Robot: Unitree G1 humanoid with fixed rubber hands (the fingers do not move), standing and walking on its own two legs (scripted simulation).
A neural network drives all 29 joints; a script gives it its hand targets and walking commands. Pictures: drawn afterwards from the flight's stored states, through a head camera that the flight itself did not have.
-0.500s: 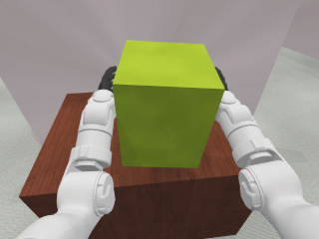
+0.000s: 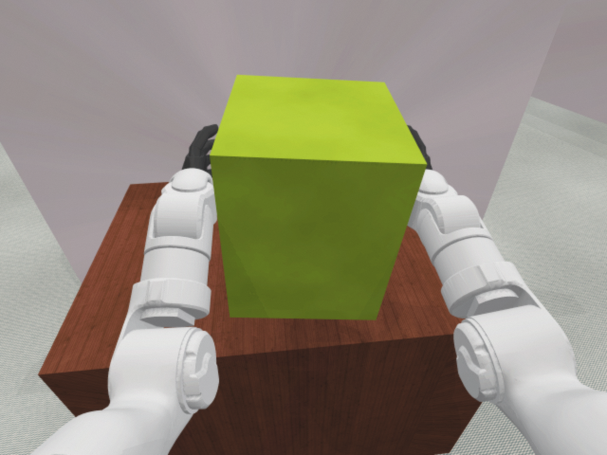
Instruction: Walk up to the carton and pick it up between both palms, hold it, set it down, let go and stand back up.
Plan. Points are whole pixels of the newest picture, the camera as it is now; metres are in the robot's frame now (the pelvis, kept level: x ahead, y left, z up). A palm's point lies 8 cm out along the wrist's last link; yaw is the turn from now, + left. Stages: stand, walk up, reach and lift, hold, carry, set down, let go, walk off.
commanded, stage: hold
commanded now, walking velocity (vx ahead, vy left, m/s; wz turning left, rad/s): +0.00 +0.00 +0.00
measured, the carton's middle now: (307, 199) +0.38 -0.01 +0.19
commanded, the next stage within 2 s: none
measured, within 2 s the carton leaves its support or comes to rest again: neither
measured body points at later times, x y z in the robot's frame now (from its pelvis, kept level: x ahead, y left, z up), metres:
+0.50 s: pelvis +0.00 +0.00 +0.00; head -0.07 +0.02 +0.44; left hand +0.40 +0.14 +0.23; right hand +0.39 -0.16 +0.22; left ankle +0.03 +0.12 -0.74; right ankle +0.05 -0.13 -0.74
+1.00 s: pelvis +0.00 +0.00 +0.00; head -0.07 +0.02 +0.44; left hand +0.40 +0.14 +0.23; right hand +0.39 -0.16 +0.22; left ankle +0.03 +0.12 -0.74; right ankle +0.05 -0.13 -0.74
